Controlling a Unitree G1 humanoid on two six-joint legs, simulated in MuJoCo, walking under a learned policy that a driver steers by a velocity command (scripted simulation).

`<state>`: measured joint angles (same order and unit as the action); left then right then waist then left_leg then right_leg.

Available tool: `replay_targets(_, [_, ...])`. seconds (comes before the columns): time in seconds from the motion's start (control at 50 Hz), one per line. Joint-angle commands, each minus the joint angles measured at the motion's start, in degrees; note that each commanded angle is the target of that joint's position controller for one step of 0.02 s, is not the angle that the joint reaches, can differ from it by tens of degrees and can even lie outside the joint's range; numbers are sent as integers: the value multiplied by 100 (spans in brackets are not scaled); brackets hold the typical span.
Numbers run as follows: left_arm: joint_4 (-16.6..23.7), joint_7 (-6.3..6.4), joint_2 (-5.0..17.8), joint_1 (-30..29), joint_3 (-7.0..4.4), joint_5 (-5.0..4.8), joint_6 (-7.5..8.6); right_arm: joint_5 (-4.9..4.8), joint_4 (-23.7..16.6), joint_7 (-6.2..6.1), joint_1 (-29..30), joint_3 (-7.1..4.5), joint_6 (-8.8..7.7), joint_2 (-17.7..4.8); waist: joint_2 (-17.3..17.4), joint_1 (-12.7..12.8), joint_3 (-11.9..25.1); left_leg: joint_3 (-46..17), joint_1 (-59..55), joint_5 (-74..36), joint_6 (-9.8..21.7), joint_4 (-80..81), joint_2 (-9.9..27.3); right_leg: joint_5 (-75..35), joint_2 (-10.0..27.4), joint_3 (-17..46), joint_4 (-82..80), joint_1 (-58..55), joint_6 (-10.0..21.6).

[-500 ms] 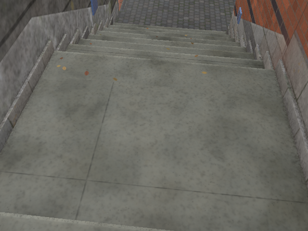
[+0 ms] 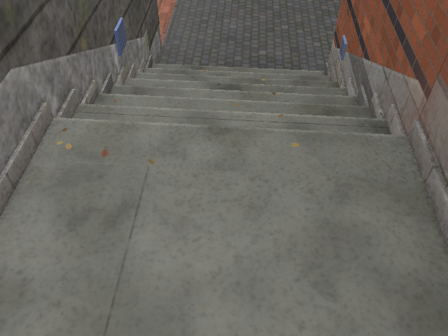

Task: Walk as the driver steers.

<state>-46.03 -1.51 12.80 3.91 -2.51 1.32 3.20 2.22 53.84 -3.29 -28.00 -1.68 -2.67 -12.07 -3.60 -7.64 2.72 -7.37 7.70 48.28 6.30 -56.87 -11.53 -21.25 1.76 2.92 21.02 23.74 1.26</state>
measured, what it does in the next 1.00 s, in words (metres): goes down: right foot 0.16 m lower, then left foot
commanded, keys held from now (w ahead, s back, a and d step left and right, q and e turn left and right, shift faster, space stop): no key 1.00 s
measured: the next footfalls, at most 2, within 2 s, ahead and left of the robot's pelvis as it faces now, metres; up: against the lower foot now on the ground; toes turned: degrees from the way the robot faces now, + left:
right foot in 0.04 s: +0.16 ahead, -0.11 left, -0.16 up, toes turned -1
left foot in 0.42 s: +0.20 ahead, +0.10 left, -0.16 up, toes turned +0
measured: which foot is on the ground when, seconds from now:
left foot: down 0.00-0.04, up 0.06-0.40, down 0.42-1.00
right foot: up 0.00-0.02, down 0.04-1.00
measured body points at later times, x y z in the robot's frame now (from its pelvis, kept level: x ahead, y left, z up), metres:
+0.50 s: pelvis +0.16 -0.02 -0.07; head +0.16 -0.01 +0.38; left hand +0.15 +0.21 -0.23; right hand +0.23 -0.25 -0.22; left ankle +0.16 +0.10 -0.80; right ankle +0.12 -0.10 -0.80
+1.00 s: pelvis +0.16 +0.01 -0.06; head +0.16 +0.01 +0.39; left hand +0.15 +0.23 -0.22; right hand +0.18 -0.23 -0.21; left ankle +0.16 +0.10 -0.80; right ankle +0.12 -0.10 -0.80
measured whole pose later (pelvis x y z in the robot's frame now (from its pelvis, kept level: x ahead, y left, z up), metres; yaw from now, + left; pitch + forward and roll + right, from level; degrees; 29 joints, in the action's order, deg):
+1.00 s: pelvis +0.16 +0.01 -0.06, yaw -1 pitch -2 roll +0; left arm -63.6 0.9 10.0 17.5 0.3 0.9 -1.0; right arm 0.1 64.4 -1.0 -12.9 0.1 0.3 -9.6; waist -0.7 0.2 -1.9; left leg 1.5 7.8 11.0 1.9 -20.9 -1.3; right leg 13.6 -0.8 -0.5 19.3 3.6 0.7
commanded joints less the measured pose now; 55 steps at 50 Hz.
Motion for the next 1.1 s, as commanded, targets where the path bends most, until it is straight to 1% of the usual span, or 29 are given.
replay_targets(0.02, [-325, 160, 244, 1344, -87, -20, 174, -48, 175, -47, -560, -52, 80, -569, 98, 547, -648, -748, 538, -4994, 435, -1395, 853, -945, 163, -366, -1532, -1385, 120])
replay_targets(0.04, [-627, 140, 585, 2252, -187, 108, 108, -166, 213, 41, -716, -93, 83, -614, -180, 774, -134, -177, 1887, -2953, 250, -2872, 541, -2030, 505, -153, -773, -3226, 199])
replay_targets(0.06, [-770, 59, 965, 3168, -248, 67, 80, -526, 242, 18, -1379, -146, 72, -431, -975, 918, 1254, 315, 3707, 1067, -154, -5609, -55, -5445, 1906, 793, 1986, -5983, 930])
replay_targets(0.08, [-697, -70, 1007, 3205, -275, -106, 77, -598, 44, -90, -1298, -81, 66, -710, -687, 1116, 2091, 235, 4918, 918, -174, -6591, 350, -5081, 2472, 1490, 2349, -6724, 1500])
replay_targets(0.1, [-528, -16, 879, 2890, -258, -224, 74, -455, -63, -111, -626, -59, 87, -795, -501, 1322, 1969, 323, 5569, 291, -258, -6506, 634, -3303, 2598, 1695, 1719, -6228, 1957])
replay_targets(0.12, [-382, 109, 646, 2440, -183, -109, 75, -184, -255, -78, 295, -46, 138, -748, 7, 1391, 1216, 242, 5693, -703, -314, -5881, 824, -1008, 2412, 1788, 902, -4854, 2093])
replay_targets(0.14, [-402, 190, 454, 2097, -80, -84, 53, -9, -296, 17, 638, -58, 230, -663, 352, 1074, 623, 190, 5106, -1364, -367, -5203, 967, -331, 2250, 1789, 432, -3327, 2003])
replay_targets(0.16, [-410, 187, 340, 1946, 33, 3, 59, 48, -232, 78, 685, -60, 361, -546, 516, 799, 51, 110, 4221, -1722, -361, -4494, 1067, -636, 2137, 1688, 200, -1743, 1915])
replay_targets(0.18, [-500, 151, 447, 1863, 30, 39, 126, 63, -232, 133, 810, -108, 401, -542, 551, 622, -399, -20, 3985, -2606, -368, -3417, 1071, -543, 1644, 1240, 59, -984, 1569])
replay_targets(0.2, [-567, 124, 488, 1918, 42, 34, 181, 87, 15, 164, 454, -120, 454, -440, 187, 488, -343, 67, 3571, -2933, -374, -3089, 1002, -947, 1407, 990, 90, -614, 1507])
replay_targets(0.22, [-538, 145, 380, 1726, 97, -68, 247, 60, -89, 237, 650, -101, 434, -367, 220, 349, -527, 80, 3003, -3799, -505, -1286, 1176, -546, 1027, 468, -223, -59, 1248])
replay_targets(0.24, [-577, 163, 206, 1646, 209, -121, 250, 73, -43, 312, 713, -81, 437, -210, -12, 330, -295, 343, 2379, -4265, -560, -360, 1223, -859, 861, 285, -256, -42, 1115])
replay_targets(0.26, [-644, 174, 167, 1682, 250, -113, 210, 53, 103, 345, 576, 1, 447, 33, -349, 279, 33, 463, 1771, -4518, -546, -94, 1256, -1435, 836, 178, -128, -111, 1056])
replay_targets(0.3, [-695, 136, 276, 1660, 227, -121, 169, -43, 334, 369, 275, 30, 537, 24, -632, 194, 448, 487, 881, -4936, -460, -146, 1257, -1924, 856, 90, 140, -136, 952])
replay_targets(0.32, [-589, 98, 323, 1487, 221, -103, 142, -113, 388, 365, 308, 1, 571, -92, -428, 146, 416, 700, 618, -5058, -417, -171, 1162, -1417, 769, -45, 125, 67, 852])
replay_targets(0.34, [-575, 79, 341, 1493, 218, -94, 86, -101, 392, 347, 539, -5, 586, -164, -314, 226, 194, 759, 547, -4825, -387, -47, 1155, -869, 729, 11, 100, 196, 826])
replay_targets(0.38, [-625, 95, 322, 1653, 235, 24, -8, -4, 367, 319, 943, -3, 562, -234, -341, 407, -258, 820, 592, -4037, -339, 343, 1136, -452, 741, 160, 264, 32, 921])
replay_targets(0.4, [-711, 141, 300, 1800, 252, 45, -54, -9, 223, 284, 1316, 33, 521, -234, -398, 570, -559, 627, 943, -3215, -352, 1244, 1219, -686, 840, 366, 315, -440, 944])
replay_targets(0.42, [-822, 206, 392, 2084, 212, 26, -130, -109, 79, 259, 1660, 110, 408, -80, -309, 731, -803, 831, 1110, -2835, -458, 2565, 1113, -548, 749, 408, 320, -963, 850])
replay_targets(0.44, [-970, 270, 433, 2384, 193, 49, -166, -139, 238, 211, 1349, 127, 302, -88, -236, 745, -723, 670, 502, -3945, -498, 3206, 1319, -341, 774, 541, 512, -1124, 738])
replay_targets(0.46, [-1064, 307, 329, 2990, 191, 27, -172, -148, 450, 135, 977, 15, 249, -543, 445, 988, -382, 155, -339, -6238, -398, 2828, 1861, 288, 574, 381, 822, -941, 494])
replay_targets(0.48, [-1175, 316, 246, 3344, 199, -46, -183, -180, 485, 109, 889, 7, 217, -631, 774, 1132, -96, -178, -846, -7994, -144, 2646, 2283, 1633, 350, 169, 929, -663, 336])
replay_targets(0.5, [-1288, 310, 82, 3380, 234, -108, -246, -242, 444, 137, 1236, 81, 225, -425, 981, 1152, -69, -143, -331, -8043, 59, 2692, 2370, 2987, 103, 27, 471, -991, 205])
replay_targets(0.52, [-1187, 302, 247, 2843, 199, -100, -293, -230, 401, 204, 1446, 101, 227, -329, 1117, 996, -206, -119, 74, -7372, 19, 2982, 2258, 3292, 34, 11, 278, -1307, 131])
replay_targets(0.54, [-1128, 278, 432, 2459, 138, -68, -334, -204, 425, 247, 1425, 110, 226, -283, 932, 874, -361, 33, 147, -6877, -39, 3078, 2111, 3115, 48, 57, 289, -1379, 156])
replay_targets(0.56, [-1099, 239, 335, 2281, 149, -50, -369, -197, 495, 234, 1382, 104, 259, -325, 887, 876, -385, 127, 186, -6257, -109, 3130, 1992, 2896, 123, 107, 200, -1464, 173])
replay_targets(0.6, [-1133, 206, 185, 2099, 185, -31, -402, -264, 532, 199, 1432, 96, 291, -316, 670, 859, -495, 177, 225, -5398, -239, 3311, 1862, 2511, 241, 175, -5, -1571, 153])
replay_targets(0.76, [-1435, 251, 171, 1879, 191, -46, -411, -238, 720, 210, 1450, 88, 270, -314, 408, 819, -524, 200, -15, -5246, -284, 3679, 1836, 2536, 305, 161, -351, -1800, 84])
replay_targets(1.1, [-1850, 254, 106, 1767, 227, -37, -392, -208, 1051, 216, 1272, 117, 266, -213, 349, 780, -701, 202, 98, -4441, -310, 4031, 1732, 2929, 356, 159, -535, -1606, 24])
Velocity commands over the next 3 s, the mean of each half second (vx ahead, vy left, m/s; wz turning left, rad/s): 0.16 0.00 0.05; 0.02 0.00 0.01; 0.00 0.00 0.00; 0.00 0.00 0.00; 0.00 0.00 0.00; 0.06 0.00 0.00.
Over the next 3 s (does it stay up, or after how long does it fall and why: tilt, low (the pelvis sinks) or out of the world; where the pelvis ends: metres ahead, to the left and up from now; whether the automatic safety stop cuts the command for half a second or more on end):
stays up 0.17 0.00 -0.06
